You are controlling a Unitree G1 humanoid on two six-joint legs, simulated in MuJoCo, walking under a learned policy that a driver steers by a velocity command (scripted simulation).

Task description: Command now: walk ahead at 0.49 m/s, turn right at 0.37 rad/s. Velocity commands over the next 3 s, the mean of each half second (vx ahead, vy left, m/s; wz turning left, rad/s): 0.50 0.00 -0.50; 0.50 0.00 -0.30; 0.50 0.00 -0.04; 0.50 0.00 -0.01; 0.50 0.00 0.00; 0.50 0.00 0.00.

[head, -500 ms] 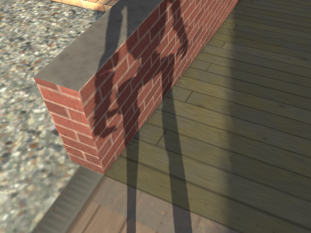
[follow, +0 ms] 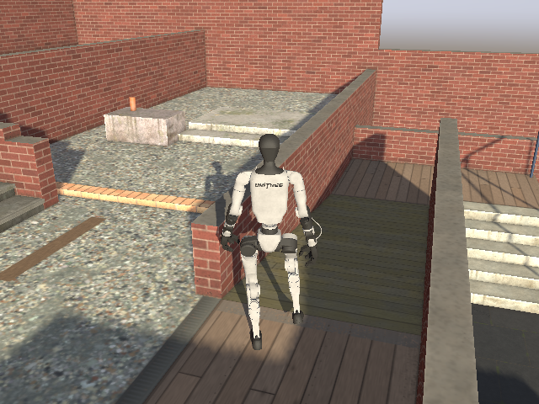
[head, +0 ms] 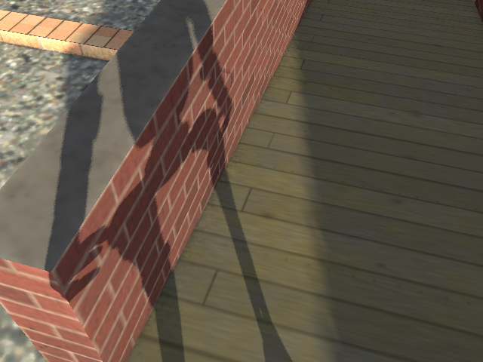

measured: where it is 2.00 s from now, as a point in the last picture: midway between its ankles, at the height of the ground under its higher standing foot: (324, 221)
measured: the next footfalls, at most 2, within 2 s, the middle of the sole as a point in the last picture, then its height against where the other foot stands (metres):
right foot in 0.28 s outside the picture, level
left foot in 0.82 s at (253, 328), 0.04 m lower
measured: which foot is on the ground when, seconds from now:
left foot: down 0.00-0.28, up 0.30-0.80, down 0.82-1.00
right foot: up 0.00-0.26, down 0.28-0.82, up 0.84-1.00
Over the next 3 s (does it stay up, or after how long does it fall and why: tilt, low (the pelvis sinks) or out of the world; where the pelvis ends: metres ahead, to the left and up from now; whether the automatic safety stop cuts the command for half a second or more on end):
stays up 1.61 -0.55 -0.24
